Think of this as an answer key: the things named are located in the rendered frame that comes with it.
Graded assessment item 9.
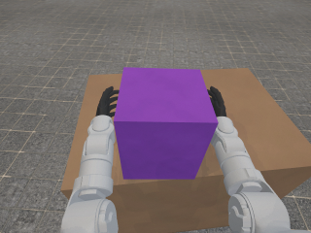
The left robot forearm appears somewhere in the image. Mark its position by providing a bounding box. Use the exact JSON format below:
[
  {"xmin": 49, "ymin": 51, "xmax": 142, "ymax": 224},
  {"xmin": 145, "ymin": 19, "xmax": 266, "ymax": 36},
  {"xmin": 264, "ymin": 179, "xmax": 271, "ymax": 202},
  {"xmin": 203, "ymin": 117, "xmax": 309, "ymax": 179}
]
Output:
[{"xmin": 60, "ymin": 115, "xmax": 116, "ymax": 233}]

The pedestal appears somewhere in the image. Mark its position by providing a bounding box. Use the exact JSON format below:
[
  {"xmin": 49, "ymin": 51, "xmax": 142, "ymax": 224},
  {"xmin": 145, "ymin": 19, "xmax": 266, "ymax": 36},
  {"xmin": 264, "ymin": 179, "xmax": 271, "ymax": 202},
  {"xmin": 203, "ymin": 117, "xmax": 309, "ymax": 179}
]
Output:
[{"xmin": 60, "ymin": 68, "xmax": 311, "ymax": 233}]

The robot right hand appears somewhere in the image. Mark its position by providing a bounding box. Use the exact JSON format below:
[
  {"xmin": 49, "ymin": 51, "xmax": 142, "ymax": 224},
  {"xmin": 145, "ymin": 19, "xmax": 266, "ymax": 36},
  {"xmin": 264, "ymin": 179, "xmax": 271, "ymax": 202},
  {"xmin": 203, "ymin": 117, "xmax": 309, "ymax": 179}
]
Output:
[{"xmin": 207, "ymin": 86, "xmax": 226, "ymax": 117}]

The robot right upper arm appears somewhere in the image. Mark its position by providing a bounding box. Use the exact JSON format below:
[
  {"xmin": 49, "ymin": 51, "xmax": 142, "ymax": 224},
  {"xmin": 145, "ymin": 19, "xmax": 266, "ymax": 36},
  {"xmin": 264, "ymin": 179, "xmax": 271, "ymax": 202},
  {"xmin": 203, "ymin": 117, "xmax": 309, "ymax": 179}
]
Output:
[{"xmin": 227, "ymin": 191, "xmax": 311, "ymax": 233}]

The robot left hand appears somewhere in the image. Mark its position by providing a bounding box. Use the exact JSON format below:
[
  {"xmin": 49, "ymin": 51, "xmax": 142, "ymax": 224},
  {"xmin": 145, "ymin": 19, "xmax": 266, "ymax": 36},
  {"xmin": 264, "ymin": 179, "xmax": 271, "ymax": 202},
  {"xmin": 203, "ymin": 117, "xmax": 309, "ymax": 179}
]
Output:
[{"xmin": 96, "ymin": 86, "xmax": 120, "ymax": 117}]

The robot left upper arm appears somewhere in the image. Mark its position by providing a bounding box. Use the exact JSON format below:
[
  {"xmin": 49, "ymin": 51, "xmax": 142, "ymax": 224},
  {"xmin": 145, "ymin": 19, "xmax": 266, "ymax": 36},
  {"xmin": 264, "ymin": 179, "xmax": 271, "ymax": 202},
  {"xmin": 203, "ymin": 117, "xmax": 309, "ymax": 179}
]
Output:
[{"xmin": 61, "ymin": 198, "xmax": 119, "ymax": 233}]

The carton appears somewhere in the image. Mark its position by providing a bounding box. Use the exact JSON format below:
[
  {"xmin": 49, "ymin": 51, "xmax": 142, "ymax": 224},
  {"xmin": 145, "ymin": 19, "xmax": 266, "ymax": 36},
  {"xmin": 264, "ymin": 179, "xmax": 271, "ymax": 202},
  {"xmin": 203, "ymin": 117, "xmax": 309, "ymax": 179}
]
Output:
[{"xmin": 114, "ymin": 67, "xmax": 219, "ymax": 180}]

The right robot forearm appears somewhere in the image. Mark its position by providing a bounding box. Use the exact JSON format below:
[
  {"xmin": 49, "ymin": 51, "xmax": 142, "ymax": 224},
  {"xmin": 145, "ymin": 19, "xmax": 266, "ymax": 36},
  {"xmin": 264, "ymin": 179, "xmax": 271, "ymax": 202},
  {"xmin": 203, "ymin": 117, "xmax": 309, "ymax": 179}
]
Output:
[{"xmin": 210, "ymin": 116, "xmax": 291, "ymax": 226}]

